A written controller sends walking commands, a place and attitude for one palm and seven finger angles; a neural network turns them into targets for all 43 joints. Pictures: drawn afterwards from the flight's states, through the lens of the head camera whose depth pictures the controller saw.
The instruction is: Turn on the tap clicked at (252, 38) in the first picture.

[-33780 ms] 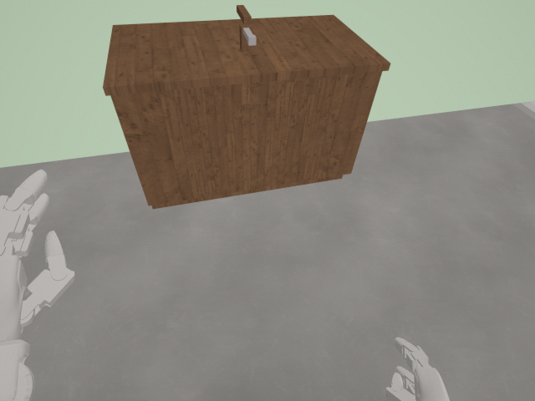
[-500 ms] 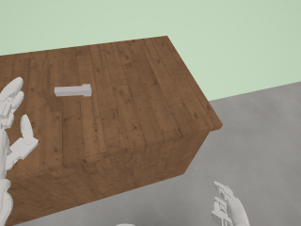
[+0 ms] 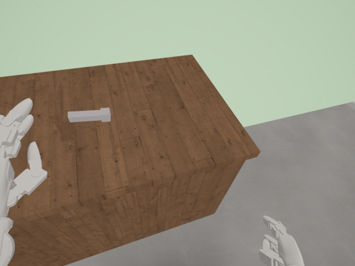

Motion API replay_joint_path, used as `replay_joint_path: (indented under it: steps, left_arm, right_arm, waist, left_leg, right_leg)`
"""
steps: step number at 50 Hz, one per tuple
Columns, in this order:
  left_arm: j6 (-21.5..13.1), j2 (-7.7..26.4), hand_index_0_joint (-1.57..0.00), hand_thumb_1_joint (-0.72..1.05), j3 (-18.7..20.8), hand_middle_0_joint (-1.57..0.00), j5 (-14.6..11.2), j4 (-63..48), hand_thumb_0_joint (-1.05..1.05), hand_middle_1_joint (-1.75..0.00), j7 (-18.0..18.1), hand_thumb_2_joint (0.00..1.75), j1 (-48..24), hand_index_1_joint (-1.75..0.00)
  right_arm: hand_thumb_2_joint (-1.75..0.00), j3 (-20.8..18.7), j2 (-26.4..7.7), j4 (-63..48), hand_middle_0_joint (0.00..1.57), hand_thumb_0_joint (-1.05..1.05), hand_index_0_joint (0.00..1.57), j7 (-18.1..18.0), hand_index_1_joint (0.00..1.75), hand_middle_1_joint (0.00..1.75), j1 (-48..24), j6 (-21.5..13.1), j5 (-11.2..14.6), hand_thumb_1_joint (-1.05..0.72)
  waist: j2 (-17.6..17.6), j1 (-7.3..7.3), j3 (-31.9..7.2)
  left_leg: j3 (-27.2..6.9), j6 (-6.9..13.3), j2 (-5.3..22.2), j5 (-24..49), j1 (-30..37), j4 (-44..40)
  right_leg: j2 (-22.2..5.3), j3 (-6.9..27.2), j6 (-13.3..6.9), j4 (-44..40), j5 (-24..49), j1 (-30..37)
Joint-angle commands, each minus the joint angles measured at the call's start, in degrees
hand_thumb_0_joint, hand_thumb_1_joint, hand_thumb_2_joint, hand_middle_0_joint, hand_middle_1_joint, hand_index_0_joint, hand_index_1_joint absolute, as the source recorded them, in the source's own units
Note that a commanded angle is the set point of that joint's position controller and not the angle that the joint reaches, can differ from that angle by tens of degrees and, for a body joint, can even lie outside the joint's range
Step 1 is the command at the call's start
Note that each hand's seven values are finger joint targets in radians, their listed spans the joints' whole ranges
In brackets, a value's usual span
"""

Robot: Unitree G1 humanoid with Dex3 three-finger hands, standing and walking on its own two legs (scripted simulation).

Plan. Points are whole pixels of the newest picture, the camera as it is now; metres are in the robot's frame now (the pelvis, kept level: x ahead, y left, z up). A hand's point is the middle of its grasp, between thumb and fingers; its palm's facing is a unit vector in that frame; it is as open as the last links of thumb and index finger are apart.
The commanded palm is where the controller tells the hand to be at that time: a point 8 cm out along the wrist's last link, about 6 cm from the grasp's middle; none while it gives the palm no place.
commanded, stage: come to a stop and stand still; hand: left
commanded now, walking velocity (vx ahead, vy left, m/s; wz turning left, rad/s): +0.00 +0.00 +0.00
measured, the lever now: (105, 114) +0.48 +0.26 +0.03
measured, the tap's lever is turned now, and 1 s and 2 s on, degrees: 80 80 80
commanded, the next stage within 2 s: look again from close up in 1.32 s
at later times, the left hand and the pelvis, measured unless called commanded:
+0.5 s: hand (9, 186) +0.18 +0.28 +0.17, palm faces +0.35 -0.84 -0.41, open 7.4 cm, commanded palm +0.11 +0.32 +0.18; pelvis -0.03 +0.03 -0.01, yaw +3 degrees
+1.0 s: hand out of the picture +0.17 +0.31 +0.17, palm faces +0.38 -0.83 -0.41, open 7.4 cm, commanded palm +0.12 +0.34 +0.18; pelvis -0.03 +0.06 +0.01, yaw +2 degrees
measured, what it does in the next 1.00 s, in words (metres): steps on the spot: left foot, then right foot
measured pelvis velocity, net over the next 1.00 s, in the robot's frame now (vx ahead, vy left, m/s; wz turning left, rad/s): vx -0.03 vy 0.06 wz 0.03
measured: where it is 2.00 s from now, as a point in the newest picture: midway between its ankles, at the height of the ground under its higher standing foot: outside the picture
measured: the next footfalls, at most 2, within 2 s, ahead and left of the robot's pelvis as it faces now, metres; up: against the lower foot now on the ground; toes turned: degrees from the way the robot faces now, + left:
left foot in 0.28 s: +0.02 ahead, +0.16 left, +0.00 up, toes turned +4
right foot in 0.38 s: +0.05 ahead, -0.05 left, +0.00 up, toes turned -3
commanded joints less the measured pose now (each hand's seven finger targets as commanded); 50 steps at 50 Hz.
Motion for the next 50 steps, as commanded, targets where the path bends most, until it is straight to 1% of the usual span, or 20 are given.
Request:
replay_joint_path:
  steps: [1,4,5,6,7,8,12,14,16,19,21,22,26,28,32,35,37,40,44,50]
  left_arm:
    - [-3.1,9.8,-0.20,0.90,7.1,-0.20,0.3,-10.2,0.00,-0.30,1.8,0.90,-8.8,-0.30]
    - [-2.2,7.3,-0.20,0.90,5.4,-0.20,-1.1,-7.9,0.00,-0.30,1.8,0.90,-6.2,-0.30]
    - [-2.8,8.4,-0.20,0.90,5.8,-0.20,-0.8,-8.3,0.00,-0.30,1.9,0.90,-2.9,-0.30]
    - [-3.4,7.1,-0.20,0.90,3.1,-0.20,-0.3,-11.1,0.00,-0.30,2.2,0.90,-5.8,-0.30]
    - [-2.4,3.3,-0.20,0.90,0.6,-0.20,-1.7,-10.2,0.00,-0.30,0.9,0.90,-10.1,-0.30]
    - [-2.7,8.5,-0.20,0.90,4.2,-0.20,-1.9,-13.6,0.00,-0.30,0.6,0.90,-12.0,-0.30]
    - [-3.3,7.3,-0.20,0.90,4.4,-0.20,-1.1,-13.4,0.00,-0.30,1.9,0.90,-7.2,-0.30]
    - [-3.8,8.4,-0.20,0.90,4.6,-0.20,0.2,-17.9,0.00,-0.30,3.0,0.90,-11.2,-0.30]
    - [-4.4,10.4,-0.20,0.90,8.7,-0.20,0.5,-11.8,0.00,-0.30,3.0,0.90,-7.0,-0.30]
    - [-3.5,12.3,-0.20,0.90,9.9,-0.20,0.8,-13.6,0.00,-0.30,2.1,0.90,-6.7,-0.30]
    - [-3.4,13.8,-0.20,0.90,9.3,-0.20,-0.8,-15.4,0.00,-0.30,1.4,0.90,-6.4,-0.30]
    - [-3.3,11.4,-0.20,0.90,8.5,-0.20,-1.9,-15.9,0.00,-0.30,1.3,0.90,-4.5,-0.30]
    - [-4.5,11.8,-0.20,0.90,10.1,-0.20,-1.6,-15.1,0.00,-0.30,2.1,0.90,2.9,-0.30]
    - [-5.3,10.8,-0.20,0.90,9.6,-0.20,-0.3,-14.3,0.00,-0.30,2.5,0.90,1.7,-0.30]
    - [-4.4,10.3,-0.20,0.90,9.2,-0.20,0.3,-8.9,0.00,-0.30,1.8,0.90,-2.1,-0.30]
    - [-4.1,9.5,-0.20,0.90,6.3,-0.20,0.3,-8.1,0.00,-0.30,1.2,0.90,-5.4,-0.30]
    - [-3.8,8.6,-0.20,0.90,4.9,-0.20,-0.9,-9.8,0.00,-0.30,0.9,0.90,-4.4,-0.30]
    - [-3.5,8.7,-0.20,0.90,5.4,-0.20,-1.3,-11.5,0.00,-0.30,1.6,0.90,-1.3,-0.30]
    - [-4.8,9.4,-0.20,0.90,7.4,-0.20,-0.2,-12.5,0.00,-0.30,2.7,0.90,-1.0,-0.30]
    - [-4.2,7.3,-0.20,0.90,5.1,-0.20,-0.6,-6.7,0.00,-0.30,2.3,0.90,-6.1,-0.30]
  right_arm:
    - [-0.90,-2.4,-6.9,-8.7,0.20,0.00,0.20,-0.7,0.30,0.30,-6.9,-3.5,-1.2,-0.90]
    - [-0.90,-3.8,-7.8,-9.9,0.20,0.00,0.20,0.1,0.30,0.30,-7.1,-4.8,-2.3,-0.90]
    - [-0.90,-4.4,-8.6,-9.3,0.20,0.00,0.20,0.8,0.30,0.30,-6.4,-4.4,-0.9,-0.90]
    - [-0.90,-3.6,-9.5,-8.5,0.20,0.00,0.20,1.2,0.30,0.30,-3.9,-3.2,2.2,-0.90]
    - [-0.90,-3.8,-7.4,-8.5,0.20,0.00,0.20,0.5,0.30,0.30,-3.4,-2.3,2.2,-0.90]
    - [-0.90,-4.8,-6.5,-7.2,0.20,0.00,0.20,0.8,0.30,0.30,-3.2,-3.7,2.1,-0.90]
    - [-0.90,-2.3,-4.9,-3.6,0.20,0.00,0.20,-0.3,0.30,0.30,-6.2,-3.8,-0.1,-0.90]
    - [-0.90,-3.5,-7.8,-6.7,0.20,0.00,0.20,-0.7,0.30,0.30,-6.7,-5.3,-1.1,-0.90]
    - [-0.90,-4.0,-7.5,-8.2,0.20,0.00,0.20,-1.1,0.30,0.30,-7.8,-6.1,0.4,-0.90]
    - [-0.90,-2.1,-5.2,-7.0,0.20,0.00,0.20,0.5,0.30,0.30,-6.0,-5.3,0.6,-0.90]
    - [-0.90,-2.0,-3.8,-7.9,0.20,0.00,0.20,0.4,0.30,0.30,-6.9,-5.4,1.0,-0.90]
    - [-0.90,-2.5,-4.6,-7.3,0.20,0.00,0.20,-0.2,0.30,0.30,-5.7,-6.1,1.1,-0.90]
    - [-0.90,-1.6,-4.7,-5.4,0.20,0.00,0.20,-0.8,0.30,0.30,-5.3,-6.7,-0.2,-0.90]
    - [-0.90,-2.0,-5.5,-6.8,0.20,0.00,0.20,-0.9,0.30,0.30,-4.8,-6.7,-0.7,-0.90]
    - [-0.90,-2.0,-5.8,-5.7,0.20,0.00,0.20,-0.8,0.30,0.30,-4.0,-6.7,-0.1,-0.90]
    - [-0.90,-2.1,-6.2,-6.3,0.20,0.00,0.20,-0.4,0.30,0.30,-3.7,-6.7,0.5,-0.90]
    - [-0.90,-2.3,-5.9,-6.7,0.20,0.00,0.20,-0.6,0.30,0.30,-3.3,-7.1,0.7,-0.90]
    - [-0.90,-2.3,-5.8,-6.3,0.20,0.00,0.20,-1.0,0.30,0.30,-3.4,-6.9,0.4,-0.90]
    - [-0.90,-1.6,-5.8,-7.1,0.20,0.00,0.20,-1.6,0.30,0.30,-5.2,-6.6,0.2,-0.90]
    - [-0.90,-1.7,-5.9,-7.1,0.20,0.00,0.20,-1.8,0.30,0.30,-4.4,-6.9,0.4,-0.90]
  waist:
    - [15.6,0.86,-6.7]
    - [12.7,4.22,-6.6]
    - [-7.0,6.87,-10.4]
    - [-31.1,2.98,-10.9]
    - [-21.0,-1.14,-6.5]
    - [-15.0,-1.16,-5.9]
    - [14.5,-3.40,-6.6]
    - [28.3,-2.26,-4.7]
    - [10.2,-0.65,-2.1]
    - [2.6,0.15,-6.2]
    - [-12.8,-1.21,-6.6]
    - [-15.1,-0.85,-5.3]
    - [3.7,-2.62,-9.9]
    - [16.5,-1.26,-8.6]
    - [8.2,-1.17,-6.9]
    - [-1.0,-1.40,-6.5]
    - [-6.1,-1.81,-6.3]
    - [-3.4,-2.00,-5.8]
    - [11.7,-0.43,-6.6]
    - [2.7,-0.62,-4.8]
  left_leg:
    - [-18.5,-13.8,13.8,5.9,8.5,-22.7]
    - [-5.8,-30.1,5.5,40.5,2.7,-9.5]
    - [-2.1,-29.3,-0.9,32.5,0.3,26.8]
    - [-20.4,-12.2,4.3,-18.2,-4.4,59.8]
    - [-23.8,-8.3,6.5,-20.6,-12.0,57.2]
    - [-26.7,-3.0,9.6,-18.8,-10.4,48.7]
    - [-4.0,-7.6,3.3,-0.1,13.1,-0.9]
    - [-26.9,0.8,18.5,-1.0,6.6,-13.4]
    - [-26.8,2.4,20.6,2.0,-1.8,-13.1]
    - [-12.8,-2.9,10.9,1.2,-6.1,2.5]
    - [-5.5,-6.5,1.3,-12.8,-4.7,22.4]
    - [-6.8,-6.6,2.9,-10.0,-2.0,24.8]
    - [-8.0,-5.4,7.1,-0.1,10.4,-5.7]
    - [-22.8,-1.2,17.7,8.7,9.6,-14.2]
    - [-15.8,-1.4,16.0,18.5,5.1,-8.7]
    - [-10.5,-3.8,9.8,-0.4,-2.1,-0.2]
    - [-7.8,-5.2,5.1,-8.0,2.1,4.8]
    - [-7.6,-4.9,6.1,-5.6,7.0,2.3]
    - [-17.5,-2.7,13.6,-8.1,0.8,-14.9]
    - [-11.7,-4.3,10.1,-0.4,1.0,-9.7]
  right_leg:
    - [1.3,0.1,-1.3,8.9,-8.8,-4.9]
    - [2.0,-5.9,-4.3,-11.4,-7.2,11.7]
    - [-10.3,1.9,-12.1,-21.1,7.8,15.2]
    - [-26.1,23.0,-20.0,-11.4,21.3,-1.6]
    - [-22.7,18.5,-17.7,-7.0,26.6,-1.7]
    - [-22.8,12.0,-13.4,-5.7,24.7,-5.7]
    - [-7.7,2.1,-5.4,2.9,-2.9,-13.2]
    - [0.8,-0.4,-0.1,23.6,-16.9,-14.9]
    - [2.8,0.5,1.2,25.2,-14.7,-13.3]
    - [-2.6,4.0,-0.1,-4.4,1.1,5.8]
    - [-16.5,23.3,-7.7,-15.9,-3.9,-1.9]
    - [-17.3,21.2,-9.3,-16.6,-2.7,-5.4]
    - [-8.4,6.4,-4.1,2.9,-1.3,-6.5]
    - [-0.7,0.8,0.5,15.9,-11.6,-11.0]
    - [-1.8,0.8,0.6,4.7,-5.7,-3.6]
    - [-6.9,7.2,-1.8,-9.3,7.3,6.3]
    - [-12.5,13.7,-5.5,-13.4,-3.8,-2.7]
    - [-12.1,12.6,-6.3,-12.6,-13.2,-8.9]
    - [-1.7,2.2,-0.8,0.8,-3.7,-0.3]
    - [-4.3,5.3,-1.3,-6.3,5.5,3.5]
